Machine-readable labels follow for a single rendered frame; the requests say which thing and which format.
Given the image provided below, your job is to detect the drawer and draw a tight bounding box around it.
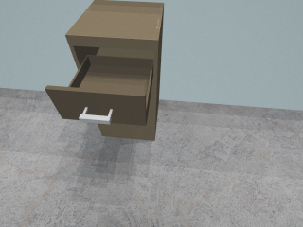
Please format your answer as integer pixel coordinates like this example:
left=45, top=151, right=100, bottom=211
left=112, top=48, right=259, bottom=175
left=45, top=55, right=154, bottom=126

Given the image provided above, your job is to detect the handle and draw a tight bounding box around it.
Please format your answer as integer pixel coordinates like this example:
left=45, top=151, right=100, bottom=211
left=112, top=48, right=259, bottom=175
left=79, top=107, right=113, bottom=125

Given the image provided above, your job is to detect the cabinet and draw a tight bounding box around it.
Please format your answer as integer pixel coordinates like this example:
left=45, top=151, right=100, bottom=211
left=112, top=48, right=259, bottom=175
left=65, top=0, right=164, bottom=141

